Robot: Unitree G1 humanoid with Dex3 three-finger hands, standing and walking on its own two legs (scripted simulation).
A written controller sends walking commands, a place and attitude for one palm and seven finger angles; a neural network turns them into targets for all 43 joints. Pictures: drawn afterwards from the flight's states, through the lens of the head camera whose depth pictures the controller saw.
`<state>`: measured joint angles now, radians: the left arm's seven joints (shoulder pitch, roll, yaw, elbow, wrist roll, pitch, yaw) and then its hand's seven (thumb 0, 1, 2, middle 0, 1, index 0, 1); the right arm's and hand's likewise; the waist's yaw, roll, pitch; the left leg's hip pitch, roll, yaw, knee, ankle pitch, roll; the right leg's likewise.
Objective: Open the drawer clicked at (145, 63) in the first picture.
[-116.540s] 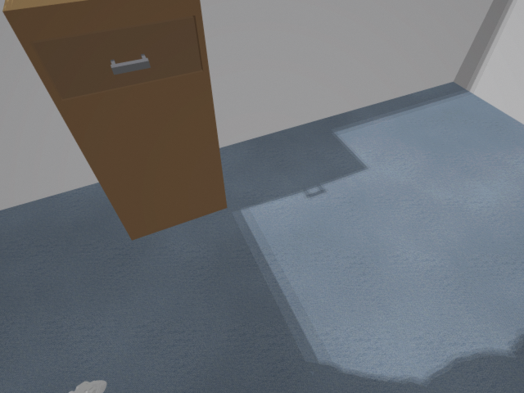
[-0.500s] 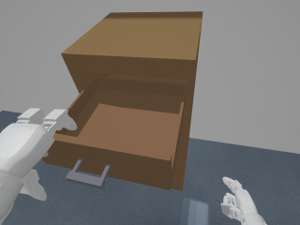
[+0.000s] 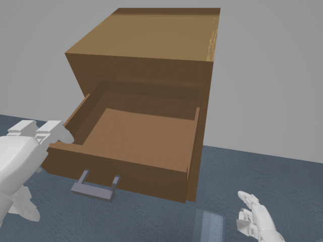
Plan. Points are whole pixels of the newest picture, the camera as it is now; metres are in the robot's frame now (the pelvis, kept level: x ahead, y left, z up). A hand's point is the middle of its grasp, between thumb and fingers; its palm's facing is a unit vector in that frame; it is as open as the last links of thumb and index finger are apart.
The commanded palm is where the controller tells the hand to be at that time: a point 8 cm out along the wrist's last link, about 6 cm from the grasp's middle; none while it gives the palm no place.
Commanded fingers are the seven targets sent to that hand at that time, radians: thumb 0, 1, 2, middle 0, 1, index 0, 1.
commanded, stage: draw the hand back to the body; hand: left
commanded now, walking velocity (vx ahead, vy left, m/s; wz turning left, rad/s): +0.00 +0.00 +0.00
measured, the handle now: (97, 184) +0.23 +0.20 +0.04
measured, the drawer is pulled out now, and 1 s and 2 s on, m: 0.30 0.30 0.30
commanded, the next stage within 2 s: step back with the hand held close in 1.22 s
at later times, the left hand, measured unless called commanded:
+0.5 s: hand (55, 146) +0.21 +0.21 +0.22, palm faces +0.39 -0.85 -0.36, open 13.0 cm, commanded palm +0.15 +0.26 +0.23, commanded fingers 0.00 0.03 0.52 -0.26 -0.86 -0.26 -0.86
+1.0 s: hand (61, 146) +0.21 +0.21 +0.21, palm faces +0.43 -0.80 -0.42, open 8.8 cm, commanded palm +0.16 +0.26 +0.23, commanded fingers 0.00 0.90 0.90 -0.20 -0.30 -0.20 -0.30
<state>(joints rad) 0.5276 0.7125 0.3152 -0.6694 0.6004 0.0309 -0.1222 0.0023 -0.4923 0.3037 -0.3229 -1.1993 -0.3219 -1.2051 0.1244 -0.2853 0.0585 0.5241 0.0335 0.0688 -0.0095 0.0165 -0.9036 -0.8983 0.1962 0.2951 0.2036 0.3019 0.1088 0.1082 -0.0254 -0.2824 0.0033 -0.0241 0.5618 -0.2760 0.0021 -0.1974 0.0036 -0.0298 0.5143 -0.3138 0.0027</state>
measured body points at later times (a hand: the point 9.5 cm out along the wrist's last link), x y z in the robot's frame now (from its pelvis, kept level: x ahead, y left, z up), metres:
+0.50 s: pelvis +0.02 +0.00 +0.00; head +0.00 -0.01 +0.45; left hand +0.18 +0.26 +0.24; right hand +0.20 -0.20 -0.08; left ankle +0.01 +0.12 -0.73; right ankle -0.02 -0.12 -0.73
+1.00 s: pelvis +0.03 -0.02 +0.01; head +0.02 -0.05 +0.45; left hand +0.19 +0.25 +0.23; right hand +0.23 -0.24 -0.07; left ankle +0.01 +0.12 -0.73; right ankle -0.02 -0.12 -0.73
